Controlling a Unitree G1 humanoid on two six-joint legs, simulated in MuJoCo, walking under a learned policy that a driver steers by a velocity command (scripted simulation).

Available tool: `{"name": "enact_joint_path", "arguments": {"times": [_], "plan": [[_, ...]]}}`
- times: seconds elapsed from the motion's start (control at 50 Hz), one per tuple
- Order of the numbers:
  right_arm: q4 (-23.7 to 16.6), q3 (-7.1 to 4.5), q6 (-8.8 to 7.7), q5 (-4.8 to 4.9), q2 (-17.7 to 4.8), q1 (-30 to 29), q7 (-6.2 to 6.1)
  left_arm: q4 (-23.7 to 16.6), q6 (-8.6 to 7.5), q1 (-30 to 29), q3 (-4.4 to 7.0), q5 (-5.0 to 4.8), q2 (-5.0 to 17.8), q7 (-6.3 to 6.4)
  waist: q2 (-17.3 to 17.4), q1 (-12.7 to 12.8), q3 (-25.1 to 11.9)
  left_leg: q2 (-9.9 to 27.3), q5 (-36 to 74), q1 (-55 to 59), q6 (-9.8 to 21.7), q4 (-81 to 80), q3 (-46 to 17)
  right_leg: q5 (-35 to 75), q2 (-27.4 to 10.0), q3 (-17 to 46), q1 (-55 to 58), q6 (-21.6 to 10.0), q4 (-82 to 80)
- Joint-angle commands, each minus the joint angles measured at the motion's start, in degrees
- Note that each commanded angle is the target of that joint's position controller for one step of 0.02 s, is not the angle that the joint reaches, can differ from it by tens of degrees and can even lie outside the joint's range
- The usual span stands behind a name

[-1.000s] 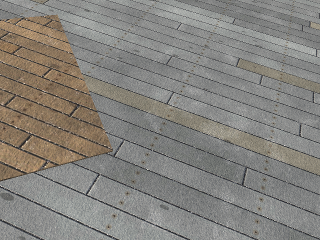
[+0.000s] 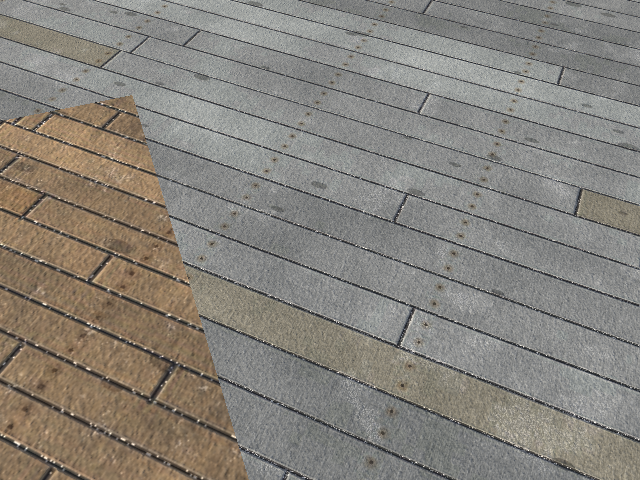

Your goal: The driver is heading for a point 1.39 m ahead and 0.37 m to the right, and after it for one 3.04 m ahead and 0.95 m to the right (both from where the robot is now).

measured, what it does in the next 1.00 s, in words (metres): walks ahead: right foot, then left foot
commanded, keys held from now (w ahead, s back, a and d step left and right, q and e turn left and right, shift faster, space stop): w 0.64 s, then w+e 0.36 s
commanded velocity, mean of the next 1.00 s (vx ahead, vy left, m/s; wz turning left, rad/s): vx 0.50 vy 0.00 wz -0.10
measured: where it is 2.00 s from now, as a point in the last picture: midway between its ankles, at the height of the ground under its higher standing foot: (396, 252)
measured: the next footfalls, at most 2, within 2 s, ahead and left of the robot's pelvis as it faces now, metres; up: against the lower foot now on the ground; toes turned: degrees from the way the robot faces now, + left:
right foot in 0.26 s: +0.33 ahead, -0.16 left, +0.00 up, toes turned -3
left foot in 0.80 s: +0.66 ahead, +0.07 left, +0.00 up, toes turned -2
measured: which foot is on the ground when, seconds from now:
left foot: down 0.00-0.26, up 0.28-0.78, down 0.80-1.00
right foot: up 0.00-0.24, down 0.26-0.82, up 0.84-1.00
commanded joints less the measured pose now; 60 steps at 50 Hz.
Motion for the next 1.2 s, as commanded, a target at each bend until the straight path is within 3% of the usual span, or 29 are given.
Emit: {"name": "enact_joint_path", "arguments": {"times": [0.02,0.08,0.18,0.22,0.24,0.26,0.28,0.3,0.32,0.34,0.36,0.4,0.46,0.52,0.58,0.7,0.76,0.78,0.8,0.82,0.84,0.86,0.88,0.9,0.94,0.98,1.04,1.12,1.2], "plan": [[-3.2,-1.79,-0.91,0.28,-8.66,-2.69,-0.91,-2.75,-0.28,-0.87,0.41,0.49,2.15,-0.18,5.43,1.87,0.69,14.55,8.79,-1.71,9.04,-10.06,-8.98,10.68,-0.82,0.38,-0.52,1.13,-9.49],[-1.53,-2.02,-0.61,0.78,-9.8,0.33,-1.37,-4.23,-0.75,-6.99,-0.1,0.12,1.35,-0.76,5.45,-0.33,1.77,13.64,6.97,-1.08,7.71,-10.01,-6.18,17.16,1.56,-1.82,2.67,1.29,-18.9],[1.22,-2.51,0.65,1.47,-10.65,3.54,-1.74,-6.78,-1.37,-11.84,-0.04,-0.37,2.96,-2.1,6.01,-0.89,3.03,18.18,8.23,8.8,6.58,-5.41,-7.66,11.37,2.61,-0.99,0.92,-1.14,-25.24],[1.36,-2.77,1.36,1.49,-11.33,2.46,-1.99,-6.31,-1.76,-8.66,0.56,-0.42,4.57,-2.42,7.22,1.43,1.2,18.86,16.3,11.21,5.32,-1.23,-7.74,6.97,4.08,-2.32,5.87,-2.72,-26.45],[1.16,-2.68,1.74,1.52,-11.29,1.2,-2.1,-4.79,-1.86,-3.33,1.43,-0.28,5.93,-2.31,7.34,4.59,-1.87,17.13,25.8,10.84,4.14,5.09,-6.01,6.3,6.07,-4.32,13.46,-3.89,-27.73],[0.93,-1.96,2.04,1.12,-9.47,1.55,-2.23,-1.69,-1.85,6.42,2.98,-0.1,8.87,-1.85,5.88,8.39,-8.17,13.75,28.28,6.65,2.43,16.91,-3.47,7.06,6.11,-4.1,27.13,-5.65,-26.92],[-0.48,-0.55,2.04,-0.41,-6.32,3.56,-2.36,-0.03,-1.57,16.04,4.12,0.34,13.67,-1.27,-3.53,10.38,-16.99,9.39,9.57,-5.29,0.02,36.82,-0.44,7.22,-5.92,10.81,43.58,-9.41,-26.39],[-0.46,0.91,0.62,0.48,-0.43,10.54,-1.69,0.93,-1.34,16.94,4.36,0.33,15.81,-1.81,-18.12,5.94,-21.89,-0.88,-24.8,-26.84,-2.92,52.96,-4.77,-6.76,-14.91,38.38,58.54,-18.28,-35.98],[-0.11,-0.45,-0.58,1.83,-7.29,5.86,-1.45,0.05,-1.58,14.7,2.85,-0.52,10.05,-1.95,-9.84,8.26,-17.69,2.59,-24.72,-33.41,-2.08,59.08,-10.88,-14.12,-13.22,37.86,55.89,-16.14,-39.12],[-1.71,-1.06,-1.32,2.84,-9.52,0.4,-1.26,-0.91,-1.79,10.5,2.15,-0.36,7.59,-1.74,-6.67,7.87,-10.71,5.52,-19.05,-36.29,-0.94,58.78,-9.54,-11.59,-11.52,29.12,49.04,-13.61,-39.58],[-2.08,-0.98,-1.43,2.46,-8.99,-2.11,-1.69,-1.82,-1.87,6.5,1.77,0.21,6.59,-1.74,-1.67,6.15,-7.25,8.64,-13.53,-33.93,-0.89,56.18,-8.07,-5.31,-9.57,23.12,41.46,-12.4,-40.67],[-2.14,-1.42,-0.58,1.31,-7.81,-2.47,-1.93,-2.07,-2.15,3.26,0.96,1.32,3.86,-1.79,-2.2,3.13,-4.14,11.6,-8.08,-28.19,-1.24,51.0,-8.15,4.0,-6.5,15.67,31.91,-11.71,-43.46],[-2.39,-1.15,0.89,0.99,-5.37,-2.62,-1.99,-0.83,-2.66,4.72,1.24,0.74,4.92,-1.49,-1.58,1.89,-2.53,12.47,-5.3,-27.43,-2.6,45.39,-7.21,11.0,-5.56,10.23,28.71,-12.75,-46.93],[-4.24,-1.03,1.12,0.45,-4.88,-7.99,-1.98,0.36,-2.33,7.21,1.62,0.55,6.48,-0.5,-0.05,2.92,-0.73,12.46,2.84,-31.75,-4.26,36.33,-6.5,16.26,-4.92,6.43,30.3,-12.5,-48.29],[-5.54,-0.47,0.73,0.68,-3.56,-13.25,-1.38,1.16,-1.89,9.16,1.46,0.17,6.51,0.01,-0.65,4.53,0.5,10.88,11.79,-29.72,-4.34,25.59,-4.65,16.43,-2.41,1.8,30.32,-10.56,-48.91],[-9.4,0.16,-0.26,1.27,-3.55,-23.82,0.42,4.29,-0.31,16.1,1.61,-0.58,7.02,0.32,-0.54,7.57,3.93,7.93,11.49,-30.37,-3.22,14.24,-3.86,16.26,-5.4,3.44,38.66,-10.44,-45.47],[-9.26,-0.62,-1.06,1.24,-6.07,-20.84,0.96,4.05,0.47,14.71,2.33,-0.83,8.56,0.82,-2.26,4.33,1.88,6.24,6.3,-23.79,-1.73,11.46,-4.07,23.24,-7.05,5.82,41.23,-9.18,-40.2],[-8.04,-1.39,-1.28,1.14,-7.57,-16.03,0.77,3.61,0.65,13.19,2.46,-0.85,8.98,0.87,-2.88,1.33,-0.96,4.65,5.51,-16.06,-0.74,10.39,-2.72,31.06,-5.9,5.23,40.22,-8.32,-35.31],[-5.33,-2.8,-1.38,0.88,-10.26,-6.76,0.24,3.06,0.73,12.34,1.98,-0.5,7.72,0.83,-2.2,-2.95,-7.12,4.77,7.1,-2.07,1.01,10.97,-2.51,33.46,-2.64,3.38,35.88,-6.67,-25.44],[-3.61,-3.92,-1.29,-0.22,-14.31,3.89,-0.49,1.23,0.61,12.11,0.89,0.63,4.88,0.81,3.26,-6.53,-16.51,15.11,7.72,16.44,4.48,13.9,-13.04,18.18,1.68,0.9,23.75,-4.54,-8.09],[-2.49,-4.37,-0.75,-0.46,-17.17,5.85,-0.31,0.84,-0.47,20.28,-1.03,-0.24,-2.7,0.52,19.31,-2.29,-24.55,28.56,-3.54,33.72,12.62,7.42,-38.78,-19.92,10.85,-0.38,2.55,-1.26,10.78],[-3.13,-2.86,-0.65,0.06,-11.22,5.27,-0.35,1.61,-1.19,17.43,0.46,-1.54,4.04,0.37,14.67,-4.28,-22.74,27.26,-10.54,31.06,11.25,3.49,-41.87,-23.22,7.98,6.18,-2.46,-1.5,17.63],[-3.55,-2.04,-0.74,0.28,-8.59,1.03,-0.68,-0.02,-1.44,12.41,1.43,-2.53,6.73,0.39,12.03,-3.86,-13.59,25.59,-9.55,23.58,8.57,2.19,-32.47,-18.61,5.47,5.16,-6.0,-1.88,18.88],[-3.86,-1.62,-0.88,0.14,-7.39,-2.74,-0.75,-0.44,-1.38,9.87,1.48,-2.35,6.14,0.71,8.01,-2.26,-8.78,23.55,-5.2,15.34,7.25,0.31,-25.89,-13.57,2.8,3.9,-4.36,-1.82,17.35],[-3.57,-1.0,-1.33,-0.67,-4.81,-7.29,-0.52,-0.33,-0.2,10.1,2.08,-1.59,4.31,0.86,8.09,1.28,-4.0,20.19,0.55,4.13,5.93,-3.83,-16.45,-8.08,-0.19,4.23,1.14,-1.77,13.16],[-2.96,-1.21,-1.71,-0.57,-4.7,-8.56,-0.5,-0.92,1.4,10.59,1.96,-1.75,1.69,0.69,8.15,2.83,-2.18,19.63,2.95,-0.21,6.41,-6.9,-11.35,-6.58,-1.15,3.67,2.88,-1.48,11.16],[-1.86,-1.97,-1.94,-0.73,-6.71,-8.05,-1.21,-3.24,2.65,7.27,2.16,-1.13,1.34,0.67,6.38,3.31,0.23,19.72,6.53,-0.91,6.92,-9.15,-5.36,-0.41,-1.67,4.1,-1.27,-0.54,6.14],[-1.1,-2.5,-1.32,-0.67,-8.47,-6.74,-2.14,-5.45,2.01,1.39,1.78,-0.75,0.74,-0.74,5.3,1.79,1.59,17.88,9.78,1.11,5.52,-9.69,2.63,10.93,-0.72,1.42,-1.22,-0.21,-6.82],[0.01,-3.16,-0.14,0.27,-10.34,-2.93,-2.56,-8.88,1.84,-6.54,1.07,-0.58,0.25,-2.18,4.13,-1.18,3.86,19.44,11.17,6.93,4.86,-8.47,6.46,11.7,0.53,-2.62,-1.88,-1.22,-15.24]]}}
